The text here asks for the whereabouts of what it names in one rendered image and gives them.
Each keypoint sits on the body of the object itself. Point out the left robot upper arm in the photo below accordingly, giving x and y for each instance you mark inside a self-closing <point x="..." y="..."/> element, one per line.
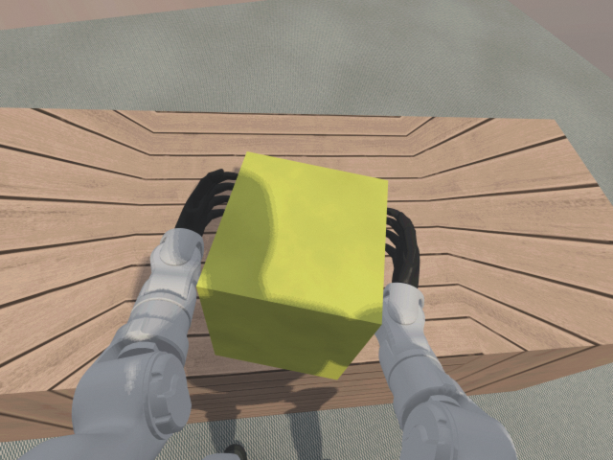
<point x="124" y="409"/>

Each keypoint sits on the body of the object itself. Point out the carton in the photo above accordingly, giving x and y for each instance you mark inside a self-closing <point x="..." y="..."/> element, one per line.
<point x="294" y="277"/>

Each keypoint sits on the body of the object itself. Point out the pedestal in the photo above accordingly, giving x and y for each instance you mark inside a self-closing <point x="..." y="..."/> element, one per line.
<point x="515" y="238"/>

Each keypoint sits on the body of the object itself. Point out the robot left forearm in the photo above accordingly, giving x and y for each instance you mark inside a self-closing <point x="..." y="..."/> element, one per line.
<point x="163" y="311"/>

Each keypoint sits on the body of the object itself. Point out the left robot hand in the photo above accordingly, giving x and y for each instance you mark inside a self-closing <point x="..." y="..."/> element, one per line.
<point x="197" y="211"/>

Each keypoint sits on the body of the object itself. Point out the right robot hand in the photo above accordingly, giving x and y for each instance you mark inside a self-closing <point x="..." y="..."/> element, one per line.
<point x="406" y="255"/>

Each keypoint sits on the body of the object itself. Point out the robot right forearm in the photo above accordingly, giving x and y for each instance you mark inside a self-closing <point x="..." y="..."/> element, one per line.
<point x="411" y="369"/>

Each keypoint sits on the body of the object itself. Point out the right robot upper arm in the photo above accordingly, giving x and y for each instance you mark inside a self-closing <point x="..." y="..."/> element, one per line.
<point x="440" y="431"/>

